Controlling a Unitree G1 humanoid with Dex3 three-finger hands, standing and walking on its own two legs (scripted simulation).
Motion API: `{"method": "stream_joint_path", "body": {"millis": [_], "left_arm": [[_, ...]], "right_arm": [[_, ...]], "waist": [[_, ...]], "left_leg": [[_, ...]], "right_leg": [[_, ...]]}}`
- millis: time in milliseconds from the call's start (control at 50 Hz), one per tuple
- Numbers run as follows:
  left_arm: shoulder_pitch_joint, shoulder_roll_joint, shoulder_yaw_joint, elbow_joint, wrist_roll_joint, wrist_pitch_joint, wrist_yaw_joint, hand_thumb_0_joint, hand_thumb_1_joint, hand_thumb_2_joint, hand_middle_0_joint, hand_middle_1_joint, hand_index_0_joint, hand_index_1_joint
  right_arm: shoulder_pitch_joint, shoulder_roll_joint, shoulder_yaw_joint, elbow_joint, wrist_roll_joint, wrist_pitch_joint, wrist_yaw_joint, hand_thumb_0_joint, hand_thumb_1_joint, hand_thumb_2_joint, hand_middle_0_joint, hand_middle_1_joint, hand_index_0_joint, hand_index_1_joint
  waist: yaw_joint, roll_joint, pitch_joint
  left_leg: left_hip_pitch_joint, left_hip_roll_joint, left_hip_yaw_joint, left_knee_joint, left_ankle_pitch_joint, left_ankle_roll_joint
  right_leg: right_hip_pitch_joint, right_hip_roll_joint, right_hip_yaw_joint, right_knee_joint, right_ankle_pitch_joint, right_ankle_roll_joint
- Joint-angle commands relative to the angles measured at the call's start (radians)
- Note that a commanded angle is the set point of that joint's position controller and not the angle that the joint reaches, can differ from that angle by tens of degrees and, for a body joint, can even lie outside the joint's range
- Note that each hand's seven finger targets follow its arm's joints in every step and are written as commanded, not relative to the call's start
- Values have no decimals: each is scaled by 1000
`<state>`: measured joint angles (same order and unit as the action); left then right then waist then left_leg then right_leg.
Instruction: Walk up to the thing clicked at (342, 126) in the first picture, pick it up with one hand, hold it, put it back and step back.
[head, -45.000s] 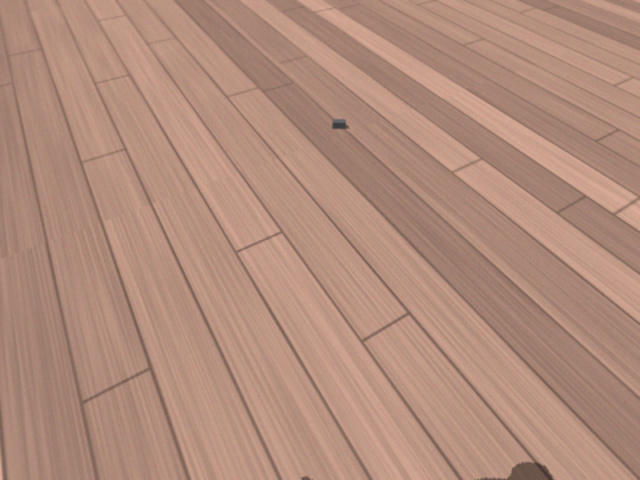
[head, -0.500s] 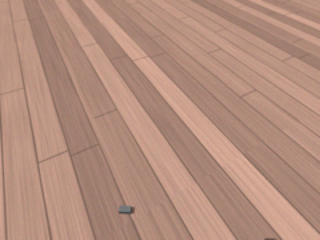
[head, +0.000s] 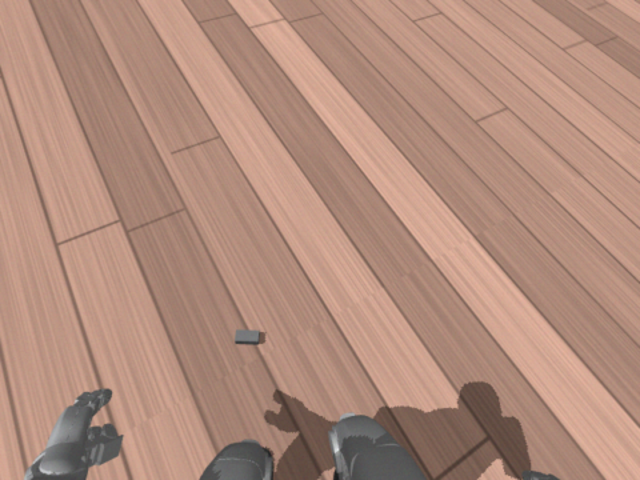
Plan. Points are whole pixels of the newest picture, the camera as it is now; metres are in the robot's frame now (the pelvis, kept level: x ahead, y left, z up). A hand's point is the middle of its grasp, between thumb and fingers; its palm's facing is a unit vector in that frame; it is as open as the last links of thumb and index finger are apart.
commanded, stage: step back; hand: left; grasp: from above
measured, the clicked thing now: (247, 337) +0.46 +0.15 -0.75
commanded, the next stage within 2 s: none
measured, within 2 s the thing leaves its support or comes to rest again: neither
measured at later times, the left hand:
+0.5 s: hand out of the picture -0.01 +0.25 -0.13, palm faces -0.05 -0.91 -0.41, open 7.3 cm
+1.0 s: hand out of the picture -0.18 +0.27 -0.16, palm faces -0.07 -0.92 -0.38, open 7.3 cm
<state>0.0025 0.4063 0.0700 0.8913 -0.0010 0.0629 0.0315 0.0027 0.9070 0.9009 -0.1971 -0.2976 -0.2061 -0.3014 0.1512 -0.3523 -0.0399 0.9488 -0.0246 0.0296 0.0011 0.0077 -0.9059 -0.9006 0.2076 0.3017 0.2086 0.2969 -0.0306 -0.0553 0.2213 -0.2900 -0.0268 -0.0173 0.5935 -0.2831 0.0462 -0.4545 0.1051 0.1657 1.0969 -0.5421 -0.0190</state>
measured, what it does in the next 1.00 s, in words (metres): walks backwards: right foot, then left foot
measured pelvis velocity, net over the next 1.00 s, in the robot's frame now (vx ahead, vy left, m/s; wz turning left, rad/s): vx -0.29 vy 0.00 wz -0.08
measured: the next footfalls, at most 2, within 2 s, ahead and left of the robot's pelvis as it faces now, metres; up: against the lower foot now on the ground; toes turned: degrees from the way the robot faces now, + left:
right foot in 0.30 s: -0.05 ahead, -0.13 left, +0.00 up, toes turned -2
left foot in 0.66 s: -0.14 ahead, +0.12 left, +0.00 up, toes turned -2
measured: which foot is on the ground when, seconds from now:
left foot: down 0.00-0.32, up 0.34-0.64, down 0.66-1.00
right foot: up 0.00-0.28, down 0.30-0.66, up 0.68-1.00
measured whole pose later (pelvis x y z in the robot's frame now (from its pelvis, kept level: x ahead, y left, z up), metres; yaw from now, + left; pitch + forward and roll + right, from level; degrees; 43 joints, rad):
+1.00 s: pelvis -0.29 +0.00 -0.01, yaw -4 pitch -3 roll -1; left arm 0.19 0.41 0.09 0.83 0.02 0.06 0.00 0.00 0.91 0.90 -0.20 -0.30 -0.21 -0.30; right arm 0.10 -0.37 -0.03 0.80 -0.03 0.02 -0.01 0.01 -0.90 -0.90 0.21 0.30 0.21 0.30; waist 0.01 -0.02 0.19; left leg -0.39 0.05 0.01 0.60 -0.17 0.01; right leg -0.29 0.03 0.09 0.88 -0.50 0.02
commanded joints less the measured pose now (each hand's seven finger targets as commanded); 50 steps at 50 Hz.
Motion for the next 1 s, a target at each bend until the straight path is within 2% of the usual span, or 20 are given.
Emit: {"method": "stream_joint_path", "body": {"millis": [0, 140, 200, 260, 280, 300, 320, 360, 400, 480, 580, 600, 620, 640, 660, 680, 700, 740, 880, 980], "left_arm": [[100, 160, 46, -60, 8, -19, 8, 0, 900, 900, -200, -300, -200, -300], [126, 148, 55, -91, 12, -28, -4, 0, 900, 900, -200, -300, -200, -300], [185, 144, 61, -72, 17, -31, -17, 0, 900, 900, -200, -300, -200, -300], [294, 146, 70, -36, 28, -42, -24, 0, 900, 900, -200, -300, -200, -300], [291, 198, 84, -50, 42, -47, -23, 0, 900, 900, -200, -300, -200, -300], [237, 292, 103, -79, 27, -47, -27, 0, 900, 900, -200, -300, -200, -300], [167, 323, 105, -124, 40, -53, -23, 0, 900, 900, -200, -300, -200, -300], [62, 222, 81, -155, 25, -59, -10, 0, 900, 900, -200, -300, -200, -300], [30, 201, 79, -173, 35, -57, -6, 0, 900, 900, -200, -300, -200, -300], [146, 185, 72, -176, 39, -54, 1, 0, 900, 900, -200, -300, -200, -300], [149, 209, 66, -193, 25, -34, -4, 0, 900, 900, -200, -300, -200, -300], [125, 220, 63, -200, 17, -27, -8, 0, 900, 900, -200, -300, -200, -300], [130, 186, 50, -209, 14, -20, -11, 0, 900, 900, -200, -300, -200, -300], [165, 139, 42, -219, 10, -19, -13, 0, 900, 900, -200, -300, -200, -300], [79, 177, 64, -219, 12, -20, 6, 0, 900, 900, -200, -300, -200, -300], [57, 189, 72, -200, 24, -19, 12, 0, 900, 900, -200, -300, -200, -300], [95, 173, 70, -186, 13, -17, 10, 0, 900, 900, -200, -300, -200, -300], [177, 166, 71, -153, 2, -18, 5, 0, 900, 900, -200, -300, -200, -300], [172, 152, 68, -161, 17, -24, -13, 0, 900, 900, -200, -300, -200, -300], [330, 146, 71, -79, 18, -30, -29, 0, 900, 900, -200, -300, -200, -300]], "right_arm": [[7, -243, -73, -119, -2, -29, -41, 0, -900, -900, 200, 300, 200, 300], [28, -278, -80, -153, 3, -23, -42, 0, -900, -900, 200, 300, 200, 300], [-23, -293, -79, -171, 1, -19, -34, 0, -900, -900, 200, 300, 200, 300], [-64, -279, -71, -171, 13, -8, -26, 0, -900, -900, 200, 300, 200, 300], [-57, -244, -61, -174, 21, -7, -25, 0, -900, -900, 200, 300, 200, 300], [-101, -209, -57, -189, 25, -7, -26, 0, -900, -900, 200, 300, 200, 300], [-93, -232, -68, -172, 15, 0, -33, 0, -900, -900, 200, 300, 200, 300], [4, -226, -61, -130, 27, 3, -26, 0, -900, -900, 200, 300, 200, 300], [50, -226, -56, -120, 32, -7, -30, 0, -900, -900, 200, 300, 200, 300], [8, -219, -46, -152, 24, -10, -34, 0, -900, -900, 200, 300, 200, 300], [82, -200, -54, -132, 12, -21, -25, 0, -900, -900, 200, 300, 200, 300], [131, -203, -60, -112, 7, -26, -24, 0, -900, -900, 200, 300, 200, 300], [133, -239, -73, -115, -7, -30, -25, 0, -900, -900, 200, 300, 200, 300], [95, -338, -96, -135, -24, -32, -21, 0, -900, -900, 200, 300, 200, 300], [57, -425, -110, -153, -10, -28, -12, 0, -900, -900, 200, 300, 200, 300], [28, -386, -105, -149, -12, -33, -16, 0, -900, -900, 200, 300, 200, 300], [-20, -328, -82, -157, -9, -36, -21, 0, -900, -900, 200, 300, 200, 300], [-70, -285, -68, -174, -9, -36, -30, 0, -900, -900, 200, 300, 200, 300], [22, -276, -80, -184, -6, -30, -37, 0, -900, -900, 200, 300, 200, 300], [-47, -319, -91, -212, -5, -4, -26, 0, -900, -900, 200, 300, 200, 300]], "waist": [[15, 170, -307], [-16, 185, -310], [10, 203, -306], [60, 164, -307], [53, 18, -287], [74, -197, -207], [74, -197, -157], [4, -57, -145], [-6, -88, -187], [71, -99, -233], [49, -135, -296], [14, -112, -303], [13, -26, -284], [28, 229, -286], [-33, 321, -243], [-24, 223, -209], [18, 150, -213], [61, 188, -211], [-13, 203, -256], [45, 290, -323]], "left_leg": [[326, 257, -237, -104, 714, 163], [295, 311, -248, -95, 615, 219], [154, 294, -237, -124, 395, 181], [-33, 222, -182, -75, 195, 76], [-159, 138, -131, 42, 40, 16], [-210, -58, -10, 262, -213, -41], [-165, -72, -103, 497, -338, -53], [-146, -102, -179, 620, -211, -45], [-170, -113, -142, 614, -182, -53], [-206, -68, -96, 437, -258, -72], [-31, -11, 4, -36, -115, -41], [66, -7, 25, -173, 43, -33], [124, 61, -91, -201, 117, -9], [210, 300, -406, -245, 252, 81], [14, 435, -531, -287, 359, 241], [-55, 424, -504, -273, 368, 254], [13, 358, -368, -224, 461, 218], [45, 293, -251, -187, 487, 175], [229, 282, -221, -136, 438, 215], [91, 266, -203, -147, 193, 145]], "right_leg": [[-62, -19, 10, 65, 13, 36], [35, -69, -61, -200, 24, 30], [155, -86, -117, -342, 77, 7], [348, -104, -119, -605, 296, -43], [366, -234, 90, -685, 266, -94], [218, -425, 327, -796, 310, -239], [62, -528, 430, -820, 377, -326], [77, -385, 188, -761, 532, -236], [174, -322, 65, -704, 621, -187], [375, -351, 61, -636, 740, -209], [401, -324, 35, -525, 752, -168], [325, -312, 17, -488, 699, -136], [200, -266, 5, -455, 529, -76], [-7, -108, -85, -270, 209, -18], [11, -14, -56, -73, -130, 8], [38, -8, 40, 83, -115, 1], [-5, -2, 66, 147, -52, -8], [-38, 4, 38, 215, 21, -4], [-23, -44, -42, -83, 14, 61], [239, -86, -159, -517, 149, 11]]}}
